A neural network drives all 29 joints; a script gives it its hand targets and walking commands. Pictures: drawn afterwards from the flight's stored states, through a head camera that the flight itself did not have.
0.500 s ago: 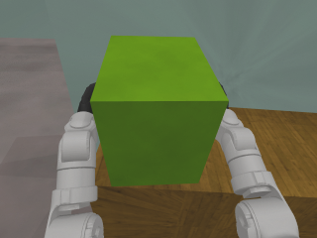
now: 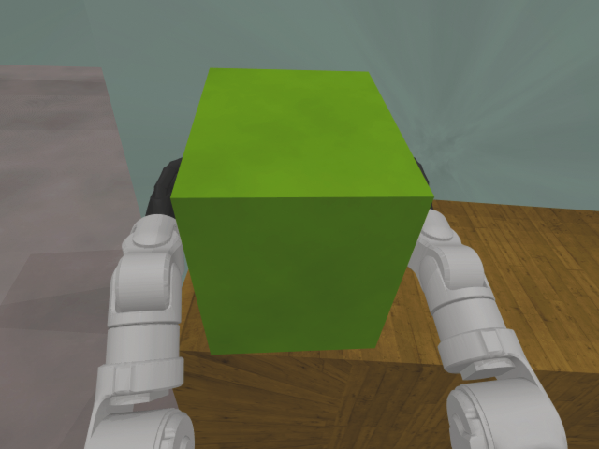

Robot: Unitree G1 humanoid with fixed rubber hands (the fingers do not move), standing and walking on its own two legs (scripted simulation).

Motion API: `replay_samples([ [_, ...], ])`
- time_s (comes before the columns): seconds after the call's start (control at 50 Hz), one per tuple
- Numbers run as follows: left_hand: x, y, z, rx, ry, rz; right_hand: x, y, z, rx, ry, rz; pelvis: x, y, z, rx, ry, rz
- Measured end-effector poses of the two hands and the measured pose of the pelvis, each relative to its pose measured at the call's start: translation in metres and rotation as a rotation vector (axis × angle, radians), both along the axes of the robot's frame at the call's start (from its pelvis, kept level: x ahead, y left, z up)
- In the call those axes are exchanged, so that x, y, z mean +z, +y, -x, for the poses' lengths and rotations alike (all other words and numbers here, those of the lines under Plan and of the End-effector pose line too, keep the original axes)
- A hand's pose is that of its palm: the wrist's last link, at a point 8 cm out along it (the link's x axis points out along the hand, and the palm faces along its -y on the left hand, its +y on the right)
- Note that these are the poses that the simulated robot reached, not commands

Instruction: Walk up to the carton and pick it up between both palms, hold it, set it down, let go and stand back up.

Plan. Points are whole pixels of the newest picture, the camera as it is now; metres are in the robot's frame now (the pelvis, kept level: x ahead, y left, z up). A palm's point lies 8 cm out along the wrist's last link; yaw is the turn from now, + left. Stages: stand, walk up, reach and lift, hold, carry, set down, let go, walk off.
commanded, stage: hold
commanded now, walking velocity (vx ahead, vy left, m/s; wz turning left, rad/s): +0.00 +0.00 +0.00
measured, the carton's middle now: (292, 208) +0.41 +0.00 +0.17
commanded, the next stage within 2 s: none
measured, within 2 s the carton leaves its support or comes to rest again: neither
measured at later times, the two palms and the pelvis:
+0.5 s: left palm (164, 219) +0.35 +0.16 +0.19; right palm (416, 212) +0.36 -0.16 +0.20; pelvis +0.00 +0.00 +0.00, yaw +0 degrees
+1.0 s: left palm (165, 219) +0.35 +0.16 +0.19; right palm (416, 210) +0.36 -0.16 +0.20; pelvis +0.00 +0.00 +0.00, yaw +0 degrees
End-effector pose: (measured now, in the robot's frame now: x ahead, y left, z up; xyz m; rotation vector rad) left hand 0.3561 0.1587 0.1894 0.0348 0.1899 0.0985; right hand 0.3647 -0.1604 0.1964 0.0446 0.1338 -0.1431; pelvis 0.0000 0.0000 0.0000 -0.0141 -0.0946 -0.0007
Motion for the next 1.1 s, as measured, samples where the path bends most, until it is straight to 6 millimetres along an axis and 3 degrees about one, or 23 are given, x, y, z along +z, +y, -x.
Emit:
replay_samples([
  [1.1, 0.0019, -0.0013, 0.001, 0.0, 0.0, 0.004, 0.003, -0.0013, 0.0013, -0.001, 0.002, 0.003, 0.0, -0.0018, 0.0015, 0.002, -0.001, -0.001],
])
